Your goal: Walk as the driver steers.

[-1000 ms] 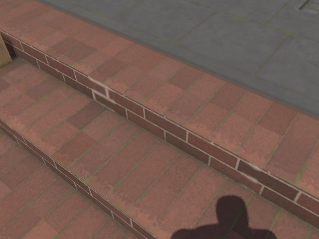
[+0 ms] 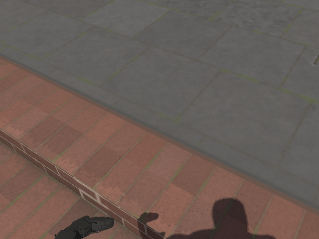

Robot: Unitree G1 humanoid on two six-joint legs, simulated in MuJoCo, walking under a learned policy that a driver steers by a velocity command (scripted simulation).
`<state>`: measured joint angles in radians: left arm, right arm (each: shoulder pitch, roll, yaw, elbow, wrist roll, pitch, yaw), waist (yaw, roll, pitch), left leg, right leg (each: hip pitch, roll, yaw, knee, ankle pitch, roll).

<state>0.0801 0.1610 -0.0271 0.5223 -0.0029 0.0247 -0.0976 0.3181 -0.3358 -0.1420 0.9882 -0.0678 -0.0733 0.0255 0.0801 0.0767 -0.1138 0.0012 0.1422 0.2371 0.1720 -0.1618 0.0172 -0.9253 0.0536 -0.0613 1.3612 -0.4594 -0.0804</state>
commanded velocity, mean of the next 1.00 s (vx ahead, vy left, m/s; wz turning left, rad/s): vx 0.01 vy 0.00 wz -0.56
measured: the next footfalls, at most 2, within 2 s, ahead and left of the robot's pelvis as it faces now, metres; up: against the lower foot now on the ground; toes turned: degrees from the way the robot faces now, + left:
left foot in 0.54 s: +0.20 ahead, +0.13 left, +0.16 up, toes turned -28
right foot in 1.04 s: +0.09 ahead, -0.08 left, +0.16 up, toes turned -38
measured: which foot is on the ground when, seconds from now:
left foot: down 0.00-0.02, up 0.04-0.52, down 0.54-1.00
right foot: down 0.00-0.54, up 0.56-1.00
